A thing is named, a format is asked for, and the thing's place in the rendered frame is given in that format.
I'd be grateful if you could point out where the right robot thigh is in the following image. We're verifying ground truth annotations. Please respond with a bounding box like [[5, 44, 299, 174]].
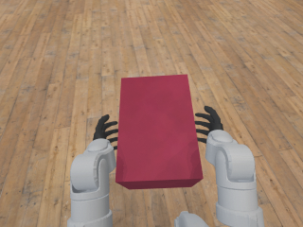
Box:
[[174, 213, 209, 227]]

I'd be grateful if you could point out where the right robot forearm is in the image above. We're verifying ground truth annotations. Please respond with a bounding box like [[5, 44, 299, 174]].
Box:
[[205, 130, 265, 227]]

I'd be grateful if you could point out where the left robot forearm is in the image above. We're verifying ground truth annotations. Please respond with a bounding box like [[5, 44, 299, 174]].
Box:
[[67, 138, 116, 227]]

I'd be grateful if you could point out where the carton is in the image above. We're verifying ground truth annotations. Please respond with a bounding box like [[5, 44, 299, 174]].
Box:
[[116, 74, 204, 190]]

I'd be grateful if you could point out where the robot right hand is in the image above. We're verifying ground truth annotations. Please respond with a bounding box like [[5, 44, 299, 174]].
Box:
[[194, 106, 223, 144]]

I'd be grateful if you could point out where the robot left hand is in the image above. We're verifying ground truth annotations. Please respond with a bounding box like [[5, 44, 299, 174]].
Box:
[[93, 114, 118, 150]]

